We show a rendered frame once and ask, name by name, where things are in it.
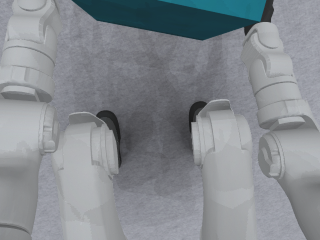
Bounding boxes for left robot upper arm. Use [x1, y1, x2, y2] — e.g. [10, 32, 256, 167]
[0, 98, 60, 240]

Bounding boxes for right robot upper arm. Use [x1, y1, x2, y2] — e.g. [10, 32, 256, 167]
[257, 127, 320, 240]

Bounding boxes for carton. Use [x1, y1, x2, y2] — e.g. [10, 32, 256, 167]
[72, 0, 266, 41]

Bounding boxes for robot left forearm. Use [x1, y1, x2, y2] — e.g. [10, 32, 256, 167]
[0, 0, 63, 103]

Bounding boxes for robot right forearm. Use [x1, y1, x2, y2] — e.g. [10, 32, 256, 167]
[240, 22, 320, 132]

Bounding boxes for robot right hand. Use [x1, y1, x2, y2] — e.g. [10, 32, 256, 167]
[244, 0, 274, 36]

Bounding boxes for robot left foot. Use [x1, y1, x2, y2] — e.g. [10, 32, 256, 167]
[96, 110, 122, 169]

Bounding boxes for left robot thigh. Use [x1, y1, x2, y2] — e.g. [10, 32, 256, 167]
[55, 122, 128, 240]

